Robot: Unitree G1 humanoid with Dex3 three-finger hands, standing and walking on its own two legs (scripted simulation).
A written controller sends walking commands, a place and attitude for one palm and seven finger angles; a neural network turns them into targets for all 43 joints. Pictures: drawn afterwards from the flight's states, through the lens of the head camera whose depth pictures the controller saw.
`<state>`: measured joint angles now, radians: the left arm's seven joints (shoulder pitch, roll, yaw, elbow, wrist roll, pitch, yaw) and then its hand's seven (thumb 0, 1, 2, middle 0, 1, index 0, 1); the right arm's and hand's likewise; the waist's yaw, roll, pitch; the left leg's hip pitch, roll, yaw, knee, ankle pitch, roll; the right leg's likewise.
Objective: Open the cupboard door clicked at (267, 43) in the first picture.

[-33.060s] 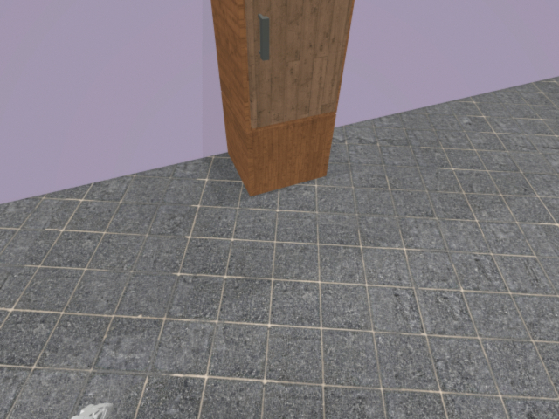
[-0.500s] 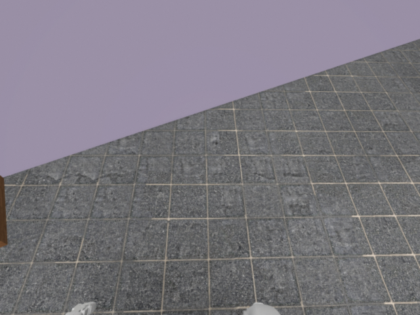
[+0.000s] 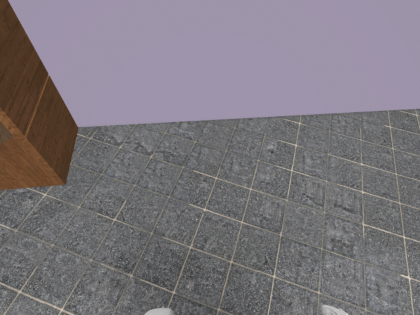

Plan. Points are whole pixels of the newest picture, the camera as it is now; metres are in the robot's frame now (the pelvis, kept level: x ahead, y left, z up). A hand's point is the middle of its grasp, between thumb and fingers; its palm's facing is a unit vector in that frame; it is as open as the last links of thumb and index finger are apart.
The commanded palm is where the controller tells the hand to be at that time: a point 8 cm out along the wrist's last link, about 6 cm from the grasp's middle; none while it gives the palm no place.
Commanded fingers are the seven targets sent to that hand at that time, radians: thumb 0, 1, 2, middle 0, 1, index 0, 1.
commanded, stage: turn to face it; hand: left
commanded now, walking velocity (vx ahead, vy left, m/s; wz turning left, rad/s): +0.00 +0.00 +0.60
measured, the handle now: out of the picture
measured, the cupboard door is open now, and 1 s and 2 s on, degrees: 41 41 41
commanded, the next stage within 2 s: take the last steps up to it in 1.38 s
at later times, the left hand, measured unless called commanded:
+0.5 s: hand out of the picture +0.06 +0.18 -0.13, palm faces +0.26 -0.92 -0.31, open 7.4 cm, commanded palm none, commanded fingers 0.00 0.90 0.90 -0.20 -0.30 -0.20 -0.30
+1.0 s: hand out of the picture -0.07 +0.19 -0.16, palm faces +0.59 -0.77 -0.26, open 7.4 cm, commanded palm none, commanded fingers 0.00 0.90 0.90 -0.20 -0.30 -0.20 -0.30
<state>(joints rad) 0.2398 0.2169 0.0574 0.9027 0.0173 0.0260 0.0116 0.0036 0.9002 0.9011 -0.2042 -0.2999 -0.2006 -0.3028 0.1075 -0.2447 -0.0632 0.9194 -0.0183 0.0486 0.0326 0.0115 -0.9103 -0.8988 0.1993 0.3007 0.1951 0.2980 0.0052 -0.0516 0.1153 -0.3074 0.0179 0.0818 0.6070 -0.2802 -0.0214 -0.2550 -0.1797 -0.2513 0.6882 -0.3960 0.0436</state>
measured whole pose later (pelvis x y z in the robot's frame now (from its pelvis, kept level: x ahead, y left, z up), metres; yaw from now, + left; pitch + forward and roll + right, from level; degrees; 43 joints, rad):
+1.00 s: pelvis +0.01 -0.03 +0.01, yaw +34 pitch +0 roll +0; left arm 0.20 0.27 0.08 0.94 0.02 0.07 0.01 0.01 0.91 0.90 -0.20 -0.30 -0.19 -0.30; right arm 0.11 -0.22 -0.04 0.90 -0.03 0.02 0.00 0.01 -0.91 -0.90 0.20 0.30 0.20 0.30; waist 0.02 -0.05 0.09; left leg -0.30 -0.01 0.03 0.57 -0.28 0.03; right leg -0.46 -0.10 -0.05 1.11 -0.47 0.07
